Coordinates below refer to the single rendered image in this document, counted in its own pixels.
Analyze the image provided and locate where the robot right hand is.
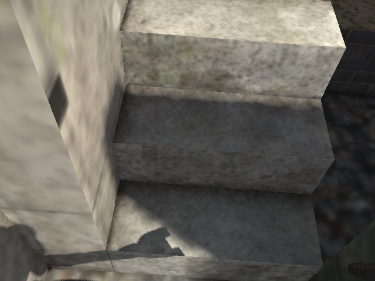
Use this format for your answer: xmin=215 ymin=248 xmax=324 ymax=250
xmin=348 ymin=262 xmax=375 ymax=281

